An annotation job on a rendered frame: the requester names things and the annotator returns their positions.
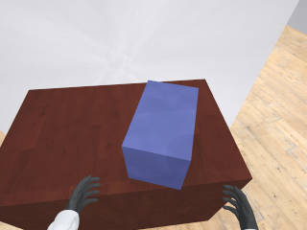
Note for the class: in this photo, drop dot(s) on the carton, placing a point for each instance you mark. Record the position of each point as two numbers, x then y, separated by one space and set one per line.
158 145

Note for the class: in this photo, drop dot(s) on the left robot forearm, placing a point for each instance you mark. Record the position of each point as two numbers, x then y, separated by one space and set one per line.
65 220

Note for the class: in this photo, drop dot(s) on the robot left hand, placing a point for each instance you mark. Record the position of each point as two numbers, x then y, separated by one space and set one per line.
78 199

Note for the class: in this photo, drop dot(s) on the robot right hand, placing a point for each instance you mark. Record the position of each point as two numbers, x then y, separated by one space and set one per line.
243 211

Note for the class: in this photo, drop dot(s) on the pedestal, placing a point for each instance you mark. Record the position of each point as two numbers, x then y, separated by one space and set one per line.
61 135

